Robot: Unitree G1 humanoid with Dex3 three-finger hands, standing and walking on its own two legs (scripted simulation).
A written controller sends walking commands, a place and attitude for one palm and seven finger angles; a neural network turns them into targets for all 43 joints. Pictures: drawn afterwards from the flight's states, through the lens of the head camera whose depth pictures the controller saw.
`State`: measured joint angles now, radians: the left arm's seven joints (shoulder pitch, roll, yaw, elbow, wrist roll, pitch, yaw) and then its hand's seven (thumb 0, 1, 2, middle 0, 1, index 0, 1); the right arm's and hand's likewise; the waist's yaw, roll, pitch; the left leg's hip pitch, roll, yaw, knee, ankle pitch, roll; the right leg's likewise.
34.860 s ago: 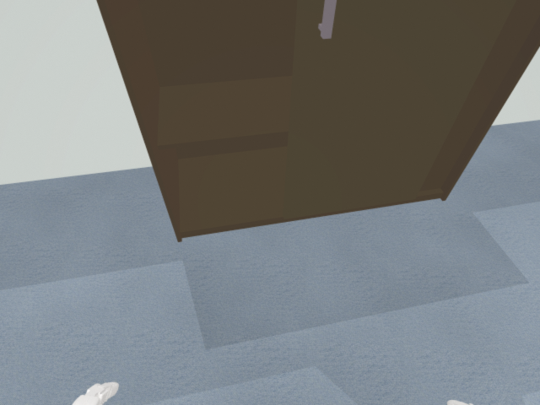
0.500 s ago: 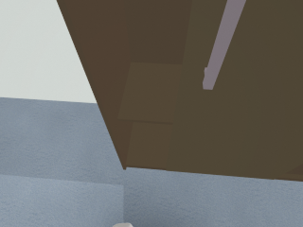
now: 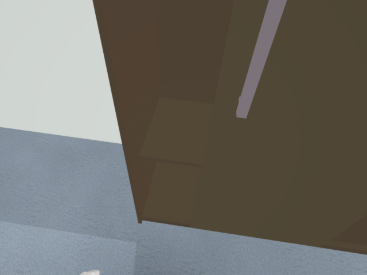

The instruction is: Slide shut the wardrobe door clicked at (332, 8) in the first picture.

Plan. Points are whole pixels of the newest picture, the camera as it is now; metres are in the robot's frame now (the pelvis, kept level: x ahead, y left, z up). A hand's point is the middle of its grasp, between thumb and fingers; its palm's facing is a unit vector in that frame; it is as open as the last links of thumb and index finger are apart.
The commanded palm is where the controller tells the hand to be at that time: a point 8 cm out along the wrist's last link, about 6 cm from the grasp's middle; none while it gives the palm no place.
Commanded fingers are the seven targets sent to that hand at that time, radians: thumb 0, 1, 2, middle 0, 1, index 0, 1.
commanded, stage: come to a stop and stand still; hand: right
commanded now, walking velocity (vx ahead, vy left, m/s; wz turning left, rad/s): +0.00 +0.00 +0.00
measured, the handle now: (257, 55) +0.48 -0.11 +0.28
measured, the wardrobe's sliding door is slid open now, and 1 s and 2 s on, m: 0.26 0.26 0.26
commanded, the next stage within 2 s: look again from close up in 1.38 s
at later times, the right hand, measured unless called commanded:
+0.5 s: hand out of the picture -0.03 -0.19 -0.15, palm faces +0.05 +0.98 -0.19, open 7.4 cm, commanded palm none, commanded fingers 0.00 -0.90 -0.90 0.20 0.30 0.20 0.30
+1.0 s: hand out of the picture +0.00 -0.16 -0.15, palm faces +0.05 +0.98 -0.18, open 7.3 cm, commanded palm none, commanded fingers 0.00 -0.90 -0.90 0.20 0.30 0.20 0.30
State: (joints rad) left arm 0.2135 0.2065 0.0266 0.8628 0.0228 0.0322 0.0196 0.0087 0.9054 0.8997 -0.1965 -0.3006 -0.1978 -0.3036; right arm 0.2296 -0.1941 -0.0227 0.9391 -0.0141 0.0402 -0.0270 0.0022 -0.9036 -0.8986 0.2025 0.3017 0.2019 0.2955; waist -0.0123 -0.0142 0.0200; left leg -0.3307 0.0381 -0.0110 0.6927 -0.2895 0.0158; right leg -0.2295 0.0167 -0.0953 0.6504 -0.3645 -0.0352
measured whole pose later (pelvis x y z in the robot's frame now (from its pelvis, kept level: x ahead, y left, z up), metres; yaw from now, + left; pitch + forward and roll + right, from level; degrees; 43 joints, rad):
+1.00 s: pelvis +0.01 +0.00 +0.02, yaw -1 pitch -1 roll -1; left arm 0.31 0.15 -0.01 1.09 0.01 -0.03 0.03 0.01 0.91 0.90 -0.20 -0.30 -0.20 -0.30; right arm 0.32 -0.12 0.01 1.11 -0.01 -0.02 -0.03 0.01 -0.92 -0.90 0.20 0.30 0.20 0.30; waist 0.00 -0.01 0.01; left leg -0.26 0.00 -0.05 0.48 -0.21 0.00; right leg -0.17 0.02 -0.07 0.43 -0.26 -0.03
